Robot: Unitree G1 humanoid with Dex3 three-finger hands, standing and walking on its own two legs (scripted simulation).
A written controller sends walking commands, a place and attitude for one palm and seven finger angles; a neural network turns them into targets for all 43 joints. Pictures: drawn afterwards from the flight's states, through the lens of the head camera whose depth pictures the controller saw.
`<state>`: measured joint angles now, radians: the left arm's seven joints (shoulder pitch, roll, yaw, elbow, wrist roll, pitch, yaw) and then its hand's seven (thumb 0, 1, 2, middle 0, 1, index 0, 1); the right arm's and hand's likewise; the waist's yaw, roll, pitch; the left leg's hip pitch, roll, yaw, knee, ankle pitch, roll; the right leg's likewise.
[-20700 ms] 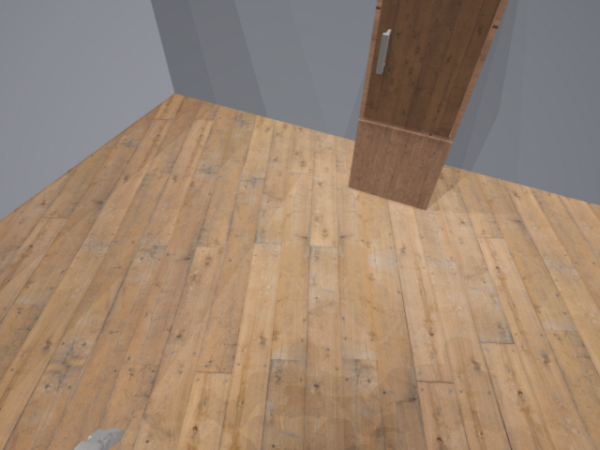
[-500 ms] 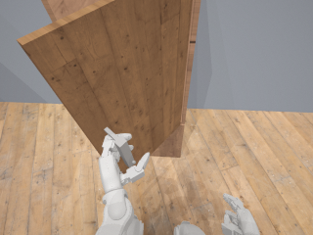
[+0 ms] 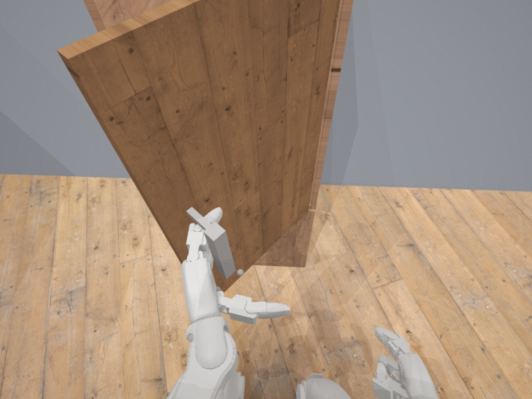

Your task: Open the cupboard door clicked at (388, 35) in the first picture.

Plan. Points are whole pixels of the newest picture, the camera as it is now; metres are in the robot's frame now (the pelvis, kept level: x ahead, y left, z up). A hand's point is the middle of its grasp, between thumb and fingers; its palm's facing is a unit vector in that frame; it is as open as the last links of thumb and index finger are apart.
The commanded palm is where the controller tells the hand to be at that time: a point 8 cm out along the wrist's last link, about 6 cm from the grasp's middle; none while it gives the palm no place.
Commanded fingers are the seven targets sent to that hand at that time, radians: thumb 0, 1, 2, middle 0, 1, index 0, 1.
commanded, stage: slide the hand sideways off the handle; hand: left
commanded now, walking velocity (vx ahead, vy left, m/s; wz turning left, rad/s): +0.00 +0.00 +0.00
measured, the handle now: (211, 244) +0.34 +0.09 +0.03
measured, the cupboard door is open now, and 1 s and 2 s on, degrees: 50 52 52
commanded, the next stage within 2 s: draw the hand back to the body in 1.28 s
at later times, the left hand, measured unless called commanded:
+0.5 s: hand (231, 305) +0.25 +0.06 +0.03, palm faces -0.10 -0.99 +0.03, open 16.4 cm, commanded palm +0.23 +0.12 +0.03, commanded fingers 0.00 -0.50 0.30 -0.15 -0.30 -0.15 -0.30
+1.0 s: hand (195, 336) +0.21 +0.10 +0.03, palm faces -0.07 -1.00 +0.01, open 16.3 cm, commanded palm +0.18 +0.16 +0.03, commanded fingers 0.00 -0.50 0.30 -0.15 -0.30 -0.15 -0.30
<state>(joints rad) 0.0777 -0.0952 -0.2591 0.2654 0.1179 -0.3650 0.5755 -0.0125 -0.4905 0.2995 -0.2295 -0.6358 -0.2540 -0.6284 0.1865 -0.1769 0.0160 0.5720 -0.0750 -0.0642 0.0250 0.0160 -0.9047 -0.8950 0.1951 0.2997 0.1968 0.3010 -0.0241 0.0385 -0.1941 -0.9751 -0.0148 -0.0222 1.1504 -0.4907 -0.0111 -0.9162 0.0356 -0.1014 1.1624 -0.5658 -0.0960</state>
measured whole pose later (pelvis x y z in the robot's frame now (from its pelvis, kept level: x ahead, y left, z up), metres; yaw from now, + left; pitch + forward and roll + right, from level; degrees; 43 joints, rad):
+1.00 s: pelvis +0.00 +0.03 -0.02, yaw -1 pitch +19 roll -1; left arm 0.50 0.08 -0.24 -0.14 0.00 -0.43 0.06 -0.01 -0.50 0.30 -0.15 -0.30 -0.16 -0.31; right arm 0.22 -0.21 0.03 0.38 -0.01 -0.01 0.02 0.02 -0.90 -0.89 0.20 0.30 0.20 0.30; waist 0.01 0.03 -0.18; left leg -1.04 -0.02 0.00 1.27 -0.56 0.04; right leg -0.97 0.03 -0.08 1.25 -0.61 -0.06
